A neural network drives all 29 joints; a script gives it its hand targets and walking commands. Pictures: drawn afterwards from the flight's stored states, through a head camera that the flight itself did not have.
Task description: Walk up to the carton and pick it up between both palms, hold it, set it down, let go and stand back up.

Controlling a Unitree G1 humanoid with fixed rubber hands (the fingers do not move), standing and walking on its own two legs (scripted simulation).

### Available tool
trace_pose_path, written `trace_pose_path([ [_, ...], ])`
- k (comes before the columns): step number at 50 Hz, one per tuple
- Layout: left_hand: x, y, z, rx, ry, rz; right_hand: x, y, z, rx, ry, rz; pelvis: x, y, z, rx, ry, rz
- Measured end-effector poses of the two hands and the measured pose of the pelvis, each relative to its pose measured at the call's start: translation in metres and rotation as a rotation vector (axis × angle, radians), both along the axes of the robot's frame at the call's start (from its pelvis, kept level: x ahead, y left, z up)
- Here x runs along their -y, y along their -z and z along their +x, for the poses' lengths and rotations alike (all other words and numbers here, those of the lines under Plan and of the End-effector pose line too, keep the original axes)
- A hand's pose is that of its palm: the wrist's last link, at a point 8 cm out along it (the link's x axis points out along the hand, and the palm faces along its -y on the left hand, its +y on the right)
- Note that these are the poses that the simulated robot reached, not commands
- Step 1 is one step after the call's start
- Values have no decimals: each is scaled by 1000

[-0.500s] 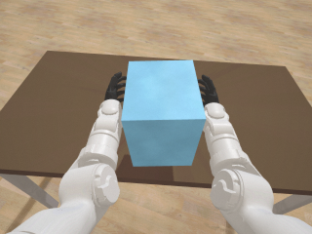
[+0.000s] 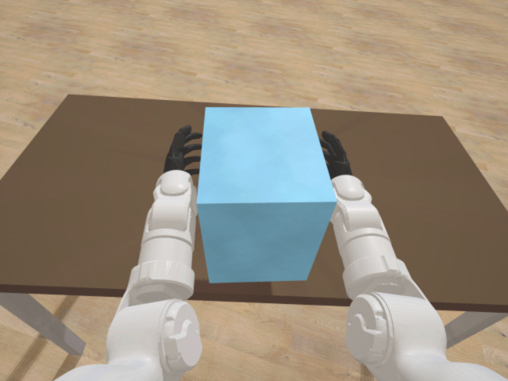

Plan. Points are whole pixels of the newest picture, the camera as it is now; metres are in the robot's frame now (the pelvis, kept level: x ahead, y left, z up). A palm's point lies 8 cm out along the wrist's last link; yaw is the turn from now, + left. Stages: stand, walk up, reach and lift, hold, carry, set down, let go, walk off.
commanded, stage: reach and lift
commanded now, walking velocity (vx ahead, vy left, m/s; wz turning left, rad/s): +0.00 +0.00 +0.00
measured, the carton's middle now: (258, 197) +0.39 +0.01 +0.08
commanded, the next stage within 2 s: hold in 1.64 s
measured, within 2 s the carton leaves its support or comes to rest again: neither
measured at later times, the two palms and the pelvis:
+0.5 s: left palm (169, 167) +0.37 +0.14 +0.16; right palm (346, 170) +0.38 -0.12 +0.16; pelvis -0.01 -0.01 +0.00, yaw -2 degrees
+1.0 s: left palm (178, 160) +0.37 +0.12 +0.18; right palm (360, 182) +0.36 -0.14 +0.16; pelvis -0.01 +0.00 +0.00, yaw -3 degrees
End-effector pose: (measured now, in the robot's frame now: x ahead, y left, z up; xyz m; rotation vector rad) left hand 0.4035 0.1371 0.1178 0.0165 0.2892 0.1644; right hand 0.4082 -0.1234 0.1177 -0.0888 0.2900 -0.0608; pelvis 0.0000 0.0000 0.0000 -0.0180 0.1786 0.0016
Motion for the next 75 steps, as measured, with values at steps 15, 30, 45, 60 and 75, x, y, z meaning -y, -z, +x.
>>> trace_pose_path([
  [15, -1, -27, -18, 4, -39, -6, -3, -23, -11, 0, -15, -2, 7, -2, -6, 111, 32, 5],
  [30, 3, -54, -37, 27, -1, 9, 3, -42, -35, 29, 22, 41, 6, -2, -6, 182, 39, 10],
  [45, 17, -55, -41, -2, 57, 12, 15, -31, -56, 4, 81, 63, -3, -2, -14, 204, 61, 5],
  [60, 12, -64, -38, 29, 46, 9, 11, -43, -47, 45, 66, 79, -3, -2, 0, 235, 47, 10],
  [75, 30, -61, -43, 32, 69, -5, 28, -38, -60, 59, 92, 47, 4, -2, -8, 212, 54, 6],
])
